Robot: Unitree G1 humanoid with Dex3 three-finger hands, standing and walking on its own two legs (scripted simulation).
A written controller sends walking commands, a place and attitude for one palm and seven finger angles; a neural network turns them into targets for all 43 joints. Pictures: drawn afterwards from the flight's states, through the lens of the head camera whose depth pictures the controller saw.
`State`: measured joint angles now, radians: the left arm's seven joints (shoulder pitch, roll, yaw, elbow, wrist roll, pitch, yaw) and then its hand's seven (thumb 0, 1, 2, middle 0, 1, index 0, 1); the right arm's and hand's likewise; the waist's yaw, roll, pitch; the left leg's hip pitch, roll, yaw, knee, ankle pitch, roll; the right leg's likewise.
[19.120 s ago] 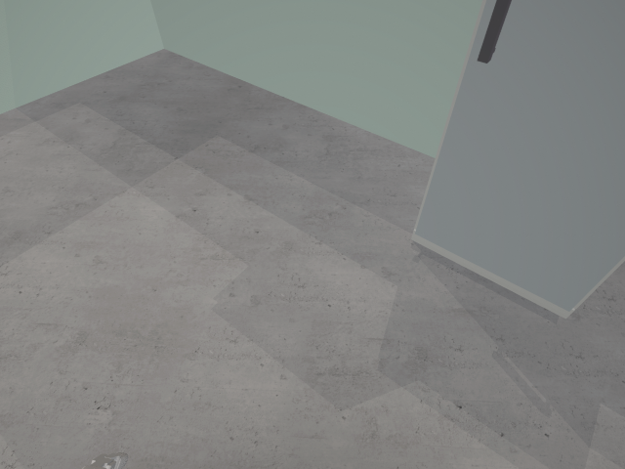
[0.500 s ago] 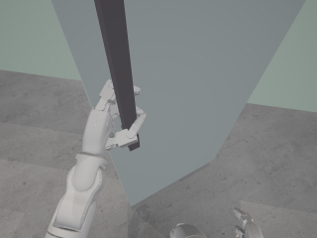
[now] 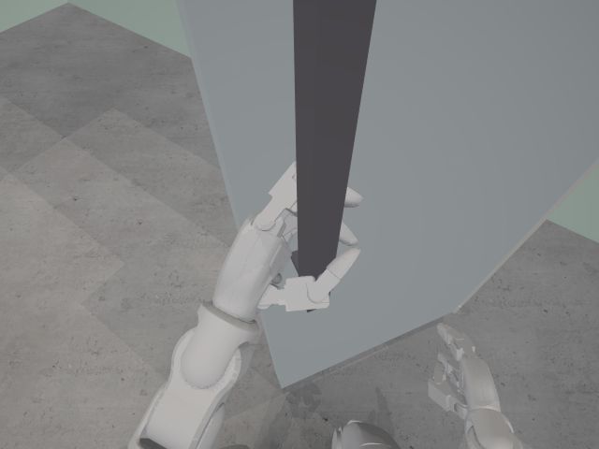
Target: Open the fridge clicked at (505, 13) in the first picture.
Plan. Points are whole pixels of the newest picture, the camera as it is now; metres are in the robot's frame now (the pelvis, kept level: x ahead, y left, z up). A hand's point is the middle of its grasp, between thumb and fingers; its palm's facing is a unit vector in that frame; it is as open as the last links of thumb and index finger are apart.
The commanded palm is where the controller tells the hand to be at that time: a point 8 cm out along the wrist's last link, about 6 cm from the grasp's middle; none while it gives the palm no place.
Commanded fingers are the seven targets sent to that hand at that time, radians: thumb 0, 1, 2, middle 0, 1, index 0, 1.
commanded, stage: walk backward, drawing the door open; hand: left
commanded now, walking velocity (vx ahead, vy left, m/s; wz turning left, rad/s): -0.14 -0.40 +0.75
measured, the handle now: (307, 164) +0.29 +0.00 +0.27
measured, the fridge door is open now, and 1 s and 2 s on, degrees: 58 65 64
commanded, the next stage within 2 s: stop walking and hold the door back in 0.22 s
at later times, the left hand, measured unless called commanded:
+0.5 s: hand (402, 341) +0.19 -0.07 +0.18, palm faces +0.19 -0.98 -0.09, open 6.9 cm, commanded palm +0.18 -0.01 +0.17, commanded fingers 0.00 0.90 0.90 -0.45 -1.40 -0.45 -1.40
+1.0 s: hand (392, 332) +0.20 -0.07 +0.19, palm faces +0.17 -0.98 -0.13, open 6.7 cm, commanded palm +0.17 -0.02 +0.17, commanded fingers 0.00 0.90 0.90 -0.45 -1.40 -0.45 -1.40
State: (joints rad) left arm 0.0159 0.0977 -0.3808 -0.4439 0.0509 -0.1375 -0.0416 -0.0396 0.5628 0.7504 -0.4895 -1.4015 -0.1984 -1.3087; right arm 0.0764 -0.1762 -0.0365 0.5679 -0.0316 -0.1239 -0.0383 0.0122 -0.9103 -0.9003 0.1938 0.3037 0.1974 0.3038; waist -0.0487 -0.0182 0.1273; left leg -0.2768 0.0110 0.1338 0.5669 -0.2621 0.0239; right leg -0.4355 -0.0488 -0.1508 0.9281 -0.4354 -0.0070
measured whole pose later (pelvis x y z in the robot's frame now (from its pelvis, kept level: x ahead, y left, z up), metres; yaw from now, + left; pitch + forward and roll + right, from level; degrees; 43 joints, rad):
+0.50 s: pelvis -0.05 -0.22 +0.02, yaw +23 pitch +0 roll +2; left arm -0.03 0.12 -0.23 -0.31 -0.03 -0.11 0.03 -0.06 0.54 0.82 -0.59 -1.40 -0.27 -1.40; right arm 0.09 -0.21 -0.01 0.61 -0.01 -0.02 -0.06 0.01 -0.91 -0.90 0.19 0.30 0.20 0.30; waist 0.01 0.00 0.11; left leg -0.36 -0.08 0.12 0.97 -0.53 -0.01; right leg -0.27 -0.08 -0.20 0.48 -0.22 -0.05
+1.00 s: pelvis -0.15 -0.25 +0.03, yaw +24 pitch +0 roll -3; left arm -0.65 0.08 -0.15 0.51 -0.04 -0.17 0.03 -0.04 0.56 0.74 -0.51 -1.40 -0.32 -1.40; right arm 0.32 -0.18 -0.01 0.75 0.02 0.02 -0.06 0.01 -0.93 -0.90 0.20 0.30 0.20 0.30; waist -0.02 0.04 0.07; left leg -0.14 0.03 0.05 0.41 -0.27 0.06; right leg -0.48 -0.03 -0.05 0.97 -0.33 0.02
